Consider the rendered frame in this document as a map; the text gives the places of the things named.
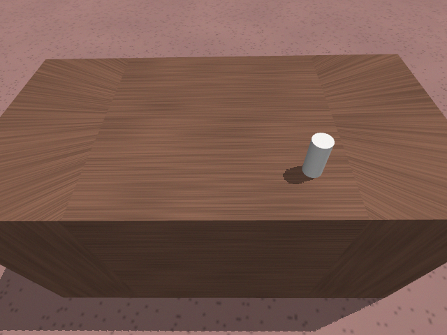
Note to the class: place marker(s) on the can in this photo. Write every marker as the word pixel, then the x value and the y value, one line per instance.
pixel 317 155

